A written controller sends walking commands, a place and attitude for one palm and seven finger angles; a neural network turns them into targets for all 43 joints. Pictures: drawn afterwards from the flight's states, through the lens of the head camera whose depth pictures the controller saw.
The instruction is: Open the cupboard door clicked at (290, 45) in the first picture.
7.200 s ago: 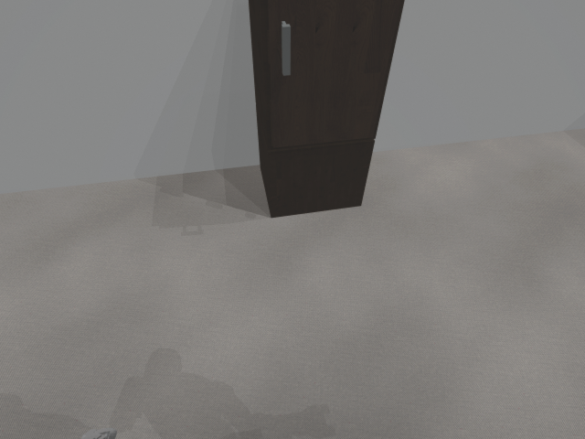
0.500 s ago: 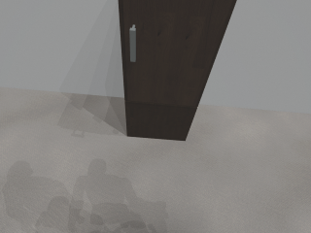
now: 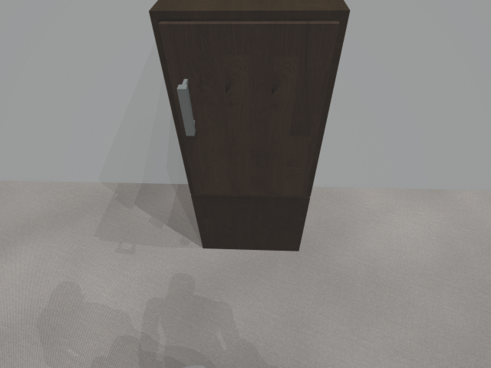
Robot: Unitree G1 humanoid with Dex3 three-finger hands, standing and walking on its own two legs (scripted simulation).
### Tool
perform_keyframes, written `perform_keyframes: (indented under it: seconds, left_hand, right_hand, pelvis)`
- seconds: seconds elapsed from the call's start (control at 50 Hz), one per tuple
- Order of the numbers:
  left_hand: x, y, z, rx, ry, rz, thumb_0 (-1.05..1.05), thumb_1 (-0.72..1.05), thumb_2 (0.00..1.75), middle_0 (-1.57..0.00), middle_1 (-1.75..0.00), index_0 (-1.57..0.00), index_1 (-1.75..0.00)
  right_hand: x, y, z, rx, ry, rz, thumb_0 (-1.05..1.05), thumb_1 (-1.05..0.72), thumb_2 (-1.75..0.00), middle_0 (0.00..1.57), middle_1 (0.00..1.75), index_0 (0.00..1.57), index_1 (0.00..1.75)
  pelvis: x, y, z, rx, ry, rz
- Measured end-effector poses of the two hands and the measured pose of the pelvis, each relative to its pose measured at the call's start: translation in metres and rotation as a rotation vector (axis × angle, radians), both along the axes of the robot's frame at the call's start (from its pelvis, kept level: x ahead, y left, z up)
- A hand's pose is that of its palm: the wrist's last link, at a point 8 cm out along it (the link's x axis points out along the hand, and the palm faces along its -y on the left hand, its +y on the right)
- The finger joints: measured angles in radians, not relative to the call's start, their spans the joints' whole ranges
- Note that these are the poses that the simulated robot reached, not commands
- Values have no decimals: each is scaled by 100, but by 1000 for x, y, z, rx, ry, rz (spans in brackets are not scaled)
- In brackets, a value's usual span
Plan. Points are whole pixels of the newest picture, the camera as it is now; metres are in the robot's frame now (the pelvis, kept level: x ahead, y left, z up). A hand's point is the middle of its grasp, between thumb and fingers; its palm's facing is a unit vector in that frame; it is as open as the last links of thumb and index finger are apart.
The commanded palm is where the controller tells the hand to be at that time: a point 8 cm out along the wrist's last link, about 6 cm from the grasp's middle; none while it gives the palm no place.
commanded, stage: take the last steps up to it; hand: left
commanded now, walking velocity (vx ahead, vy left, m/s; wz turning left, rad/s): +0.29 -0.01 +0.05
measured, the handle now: (188, 107) +0.75 +0.20 +0.04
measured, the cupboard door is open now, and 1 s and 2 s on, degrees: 0 0 0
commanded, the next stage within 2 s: come to a stop and stand still in 0.34 s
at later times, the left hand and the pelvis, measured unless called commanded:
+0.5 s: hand out of the picture +0.17 +0.21 -0.18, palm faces +0.06 -0.98 -0.17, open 7.4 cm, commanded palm none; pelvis +0.16 +0.04 +0.00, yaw -1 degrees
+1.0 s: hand (148, 328) +0.25 +0.23 -0.19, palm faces +0.07 -0.98 -0.20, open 7.4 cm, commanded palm none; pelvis +0.17 +0.04 -0.02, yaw +1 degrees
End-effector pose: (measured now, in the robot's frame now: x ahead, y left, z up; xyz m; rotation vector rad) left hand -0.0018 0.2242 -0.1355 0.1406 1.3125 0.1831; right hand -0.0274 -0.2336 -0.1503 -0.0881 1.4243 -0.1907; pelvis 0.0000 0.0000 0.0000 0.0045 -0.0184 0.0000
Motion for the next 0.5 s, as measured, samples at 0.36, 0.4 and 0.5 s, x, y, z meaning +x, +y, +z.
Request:
perform_keyframes:
  seconds: [0.36,0.4,0.5]
  left_hand:
    - [41,12,-32,-105,260,82,1,91,90,-20,-29,-20,-30]
    - [74,22,-28,-86,208,56,1,91,90,-20,-29,-20,-30]
    - [164,35,-15,-35,38,14,1,91,90,-20,-29,-20,-30]
  right_hand:
    - [245,58,5,-21,-304,123,0,-91,-89,19,30,20,30]
    - [249,54,10,-40,-310,74,-1,-93,-89,20,30,20,30]
    - [247,37,13,-59,-235,66,-2,-95,-89,20,30,20,30]
  pelvis:
    - [126,38,-19,-8,-11,-14]
    - [136,39,-14,-2,-8,-18]
    - [162,36,-4,7,4,-12]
